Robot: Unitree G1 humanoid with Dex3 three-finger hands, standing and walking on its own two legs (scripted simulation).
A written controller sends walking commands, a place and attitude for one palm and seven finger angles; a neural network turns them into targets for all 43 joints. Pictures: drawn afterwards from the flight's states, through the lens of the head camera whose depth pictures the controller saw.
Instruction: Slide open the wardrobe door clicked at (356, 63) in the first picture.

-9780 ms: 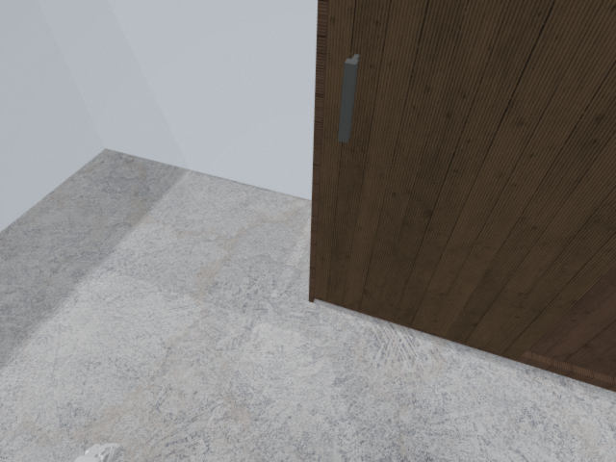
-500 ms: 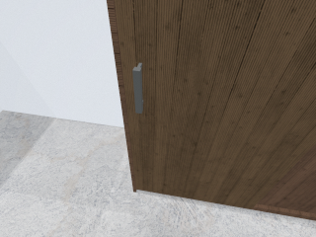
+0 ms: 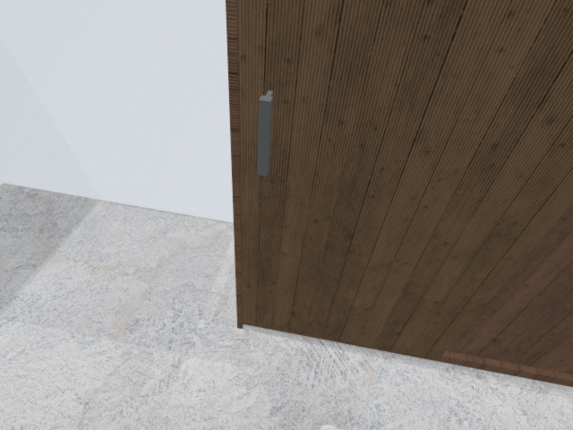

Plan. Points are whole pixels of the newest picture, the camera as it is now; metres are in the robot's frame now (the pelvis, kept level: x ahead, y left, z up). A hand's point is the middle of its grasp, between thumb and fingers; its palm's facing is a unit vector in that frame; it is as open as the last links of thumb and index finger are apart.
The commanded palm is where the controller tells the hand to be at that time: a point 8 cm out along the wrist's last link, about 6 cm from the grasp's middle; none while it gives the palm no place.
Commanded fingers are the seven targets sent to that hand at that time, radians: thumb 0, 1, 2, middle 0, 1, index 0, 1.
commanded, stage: come to a stop and stand still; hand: left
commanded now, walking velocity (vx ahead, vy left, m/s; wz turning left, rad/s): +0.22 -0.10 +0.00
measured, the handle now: (266, 134) +0.64 +0.09 +0.11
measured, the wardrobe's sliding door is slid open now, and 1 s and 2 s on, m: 0.00 0.00 0.00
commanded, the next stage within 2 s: look again from close up in 1.08 s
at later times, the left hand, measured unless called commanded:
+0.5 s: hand out of the picture +0.02 +0.14 -0.14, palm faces +0.04 -0.98 -0.22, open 7.2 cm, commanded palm none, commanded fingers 0.00 0.90 0.90 -0.20 -0.30 -0.20 -0.30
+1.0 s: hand out of the picture +0.01 +0.15 -0.16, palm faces +0.05 -0.99 -0.17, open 7.4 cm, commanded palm none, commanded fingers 0.00 0.90 0.90 -0.20 -0.30 -0.20 -0.30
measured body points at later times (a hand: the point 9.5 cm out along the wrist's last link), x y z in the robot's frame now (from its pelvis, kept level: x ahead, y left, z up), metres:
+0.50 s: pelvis -0.02 -0.04 +0.02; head -0.02 -0.05 +0.47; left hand +0.02 +0.19 -0.12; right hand -0.09 -0.26 -0.14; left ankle +0.01 +0.08 -0.67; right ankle -0.03 -0.14 -0.72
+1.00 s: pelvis +0.02 -0.01 +0.02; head +0.04 -0.01 +0.47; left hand +0.01 +0.20 -0.15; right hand +0.11 -0.23 -0.13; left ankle +0.06 +0.10 -0.72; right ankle -0.03 -0.14 -0.72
